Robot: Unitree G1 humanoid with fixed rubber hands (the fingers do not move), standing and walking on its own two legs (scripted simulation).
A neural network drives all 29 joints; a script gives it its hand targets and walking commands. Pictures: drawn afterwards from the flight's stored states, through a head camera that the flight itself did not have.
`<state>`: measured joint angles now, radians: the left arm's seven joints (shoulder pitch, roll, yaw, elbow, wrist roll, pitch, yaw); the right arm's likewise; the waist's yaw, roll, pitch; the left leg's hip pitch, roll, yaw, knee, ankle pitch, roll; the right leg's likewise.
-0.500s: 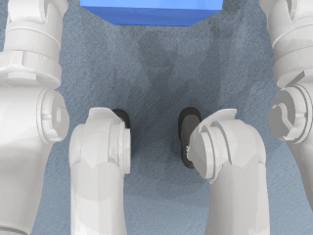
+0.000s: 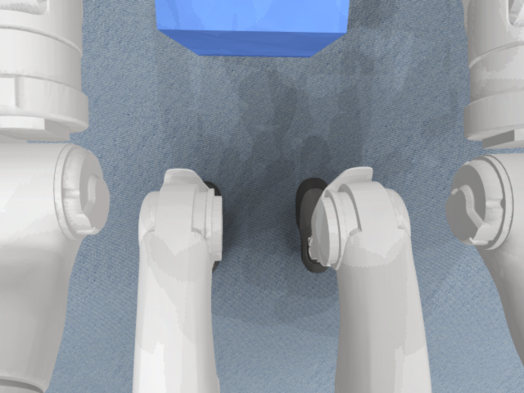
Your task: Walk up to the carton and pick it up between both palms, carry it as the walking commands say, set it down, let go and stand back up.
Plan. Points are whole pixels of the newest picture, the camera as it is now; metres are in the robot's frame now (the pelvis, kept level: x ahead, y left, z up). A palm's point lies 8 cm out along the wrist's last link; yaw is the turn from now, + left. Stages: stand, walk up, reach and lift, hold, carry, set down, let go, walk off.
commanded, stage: set down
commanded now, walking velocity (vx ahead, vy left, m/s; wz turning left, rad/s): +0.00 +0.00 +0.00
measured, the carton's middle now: out of the picture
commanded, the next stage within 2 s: let go in 0.92 s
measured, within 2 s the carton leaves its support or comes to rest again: neither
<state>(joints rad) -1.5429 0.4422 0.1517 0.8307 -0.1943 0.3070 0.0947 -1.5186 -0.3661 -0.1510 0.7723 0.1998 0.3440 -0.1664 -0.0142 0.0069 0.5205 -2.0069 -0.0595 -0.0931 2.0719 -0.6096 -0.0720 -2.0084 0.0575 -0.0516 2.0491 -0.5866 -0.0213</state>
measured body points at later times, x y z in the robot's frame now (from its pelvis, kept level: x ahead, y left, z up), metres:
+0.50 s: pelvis +0.01 +0.01 +0.14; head +0.38 +0.02 +0.38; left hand +0.61 +0.20 +0.02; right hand +0.59 -0.17 +0.02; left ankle +0.11 +0.14 -0.39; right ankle +0.12 -0.10 -0.39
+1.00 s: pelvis +0.02 +0.01 +0.23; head +0.37 +0.02 +0.51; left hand +0.59 +0.20 +0.11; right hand +0.58 -0.18 +0.11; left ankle +0.11 +0.14 -0.39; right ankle +0.12 -0.10 -0.39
